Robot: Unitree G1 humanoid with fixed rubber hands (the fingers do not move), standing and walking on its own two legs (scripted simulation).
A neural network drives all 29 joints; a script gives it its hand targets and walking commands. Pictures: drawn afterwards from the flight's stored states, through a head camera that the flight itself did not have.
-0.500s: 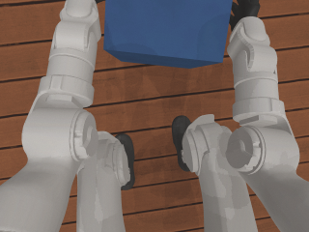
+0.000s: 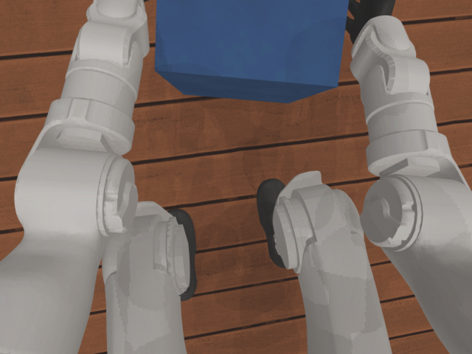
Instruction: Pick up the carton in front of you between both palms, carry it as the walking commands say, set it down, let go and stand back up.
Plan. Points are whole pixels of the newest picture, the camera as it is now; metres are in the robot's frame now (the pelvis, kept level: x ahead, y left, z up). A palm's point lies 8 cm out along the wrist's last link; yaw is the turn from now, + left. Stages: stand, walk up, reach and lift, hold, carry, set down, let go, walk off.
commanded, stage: set down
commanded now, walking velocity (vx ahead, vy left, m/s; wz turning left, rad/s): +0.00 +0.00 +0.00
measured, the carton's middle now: (246, 23) +0.54 -0.08 -0.24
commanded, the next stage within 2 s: none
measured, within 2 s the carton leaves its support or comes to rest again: rests again in 0.34 s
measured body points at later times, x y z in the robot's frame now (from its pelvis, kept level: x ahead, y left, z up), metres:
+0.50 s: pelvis +0.00 +0.00 -0.01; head +0.37 +0.01 +0.23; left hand +0.58 +0.06 -0.19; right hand +0.52 -0.24 -0.18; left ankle +0.09 +0.10 -0.34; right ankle +0.12 -0.13 -0.34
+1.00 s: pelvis -0.01 +0.00 -0.01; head +0.37 +0.00 +0.22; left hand +0.60 +0.12 -0.19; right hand +0.51 -0.26 -0.19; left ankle +0.09 +0.10 -0.34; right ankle +0.12 -0.13 -0.34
